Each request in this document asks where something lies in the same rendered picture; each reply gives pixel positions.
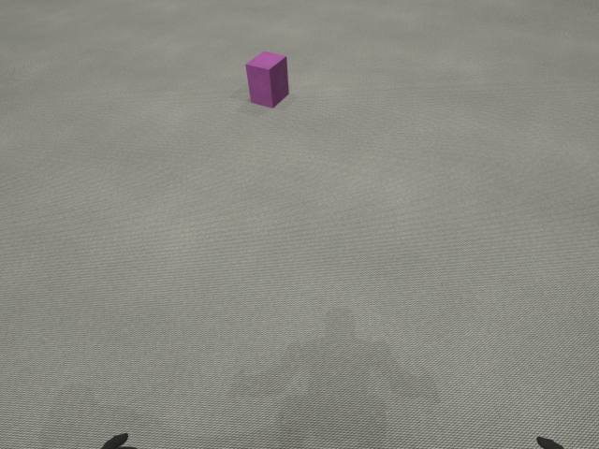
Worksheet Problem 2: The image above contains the carton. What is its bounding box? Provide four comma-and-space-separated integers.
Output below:
245, 51, 289, 109

